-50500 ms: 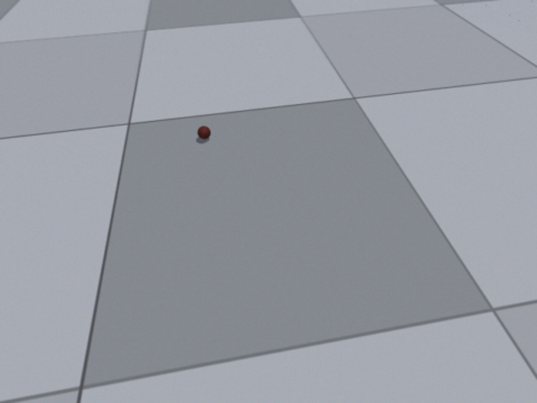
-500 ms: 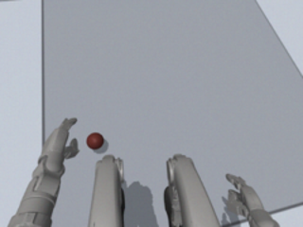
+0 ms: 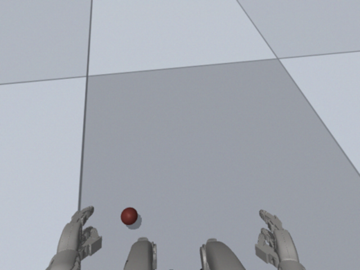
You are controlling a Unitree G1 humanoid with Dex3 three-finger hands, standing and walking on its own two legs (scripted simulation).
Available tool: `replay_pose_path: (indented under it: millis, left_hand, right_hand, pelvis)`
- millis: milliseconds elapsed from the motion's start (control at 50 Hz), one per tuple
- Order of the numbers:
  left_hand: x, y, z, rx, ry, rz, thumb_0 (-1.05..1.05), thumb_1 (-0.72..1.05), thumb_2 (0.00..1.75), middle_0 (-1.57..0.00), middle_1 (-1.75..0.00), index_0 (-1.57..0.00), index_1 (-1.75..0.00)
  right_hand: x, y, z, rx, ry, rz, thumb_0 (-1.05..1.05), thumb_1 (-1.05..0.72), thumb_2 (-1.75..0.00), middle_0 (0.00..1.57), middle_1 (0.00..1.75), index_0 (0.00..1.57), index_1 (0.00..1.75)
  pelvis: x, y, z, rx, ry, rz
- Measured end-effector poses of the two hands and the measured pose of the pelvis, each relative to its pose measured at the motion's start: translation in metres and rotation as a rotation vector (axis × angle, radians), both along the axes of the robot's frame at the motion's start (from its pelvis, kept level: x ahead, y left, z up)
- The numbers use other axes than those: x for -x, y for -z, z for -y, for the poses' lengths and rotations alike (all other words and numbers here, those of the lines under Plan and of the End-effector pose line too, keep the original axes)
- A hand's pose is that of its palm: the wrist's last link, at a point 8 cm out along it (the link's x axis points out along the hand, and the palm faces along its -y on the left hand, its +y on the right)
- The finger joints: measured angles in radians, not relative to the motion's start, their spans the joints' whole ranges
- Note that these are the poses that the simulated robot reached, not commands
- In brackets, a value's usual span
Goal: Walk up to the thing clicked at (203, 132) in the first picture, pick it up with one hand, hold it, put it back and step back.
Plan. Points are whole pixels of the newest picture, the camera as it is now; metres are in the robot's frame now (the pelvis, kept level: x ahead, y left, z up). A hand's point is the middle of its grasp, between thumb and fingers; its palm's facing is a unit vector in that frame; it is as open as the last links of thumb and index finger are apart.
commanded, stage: home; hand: left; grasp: from above
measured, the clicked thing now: (129, 216) +0.39 +0.21 -0.62
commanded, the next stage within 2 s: none
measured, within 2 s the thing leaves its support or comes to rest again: neither
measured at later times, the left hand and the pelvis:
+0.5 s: hand (90, 252) +0.18 +0.18 +0.00, palm faces +0.08 -0.98 -0.19, open 7.4 cm; pelvis +0.03 -0.01 +0.05, yaw +2 degrees
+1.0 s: hand (92, 251) +0.18 +0.17 +0.00, palm faces +0.06 -0.98 -0.20, open 7.4 cm; pelvis +0.03 -0.01 +0.05, yaw +1 degrees
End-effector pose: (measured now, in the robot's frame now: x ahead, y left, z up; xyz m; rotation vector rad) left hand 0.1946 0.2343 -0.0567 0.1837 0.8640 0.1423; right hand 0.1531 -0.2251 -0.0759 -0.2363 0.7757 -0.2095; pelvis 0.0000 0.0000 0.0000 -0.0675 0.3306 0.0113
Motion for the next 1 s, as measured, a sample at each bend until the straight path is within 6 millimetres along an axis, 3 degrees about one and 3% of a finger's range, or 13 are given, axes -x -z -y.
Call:
replay_pose_path:
  millis: [160,280,540,1000]
  left_hand:
    - [0.011,-0.063,0.004,0.005,-0.002,0.025,0.01,0.91,0.90,-0.20,-0.30,-0.20,-0.30]
    - [0.021,-0.089,0.006,0.007,-0.004,0.046,0.01,0.91,0.90,-0.20,-0.30,-0.20,-0.30]
    - [0.032,-0.085,0.011,0.026,-0.023,0.021,0.01,0.91,0.90,-0.20,-0.30,-0.20,-0.30]
    - [0.029,-0.087,0.013,0.020,-0.003,0.030,0.01,0.91,0.90,-0.20,-0.30,-0.20,-0.30]
  right_hand:
    - [0.000,-0.044,0.010,0.025,0.050,0.055,0.01,-0.90,-0.89,0.21,0.30,0.20,0.30]
    - [-0.015,-0.065,0.015,0.041,0.038,0.133,0.01,-0.90,-0.89,0.20,0.30,0.20,0.30]
    - [-0.043,-0.079,0.015,0.051,-0.042,0.218,0.01,-0.90,-0.89,0.20,0.30,0.20,0.30]
    - [-0.020,-0.068,0.020,0.049,-0.006,0.167,0.01,-0.90,-0.89,0.20,0.30,0.20,0.30]
  pelvis:
    - [-0.022,-0.038,-0.002,-0.011,-0.003,0.081]
    - [-0.029,-0.051,-0.001,-0.018,-0.010,0.123]
    - [-0.029,-0.053,0.006,-0.029,-0.024,0.149]
    - [-0.026,-0.052,0.006,-0.030,-0.016,0.155]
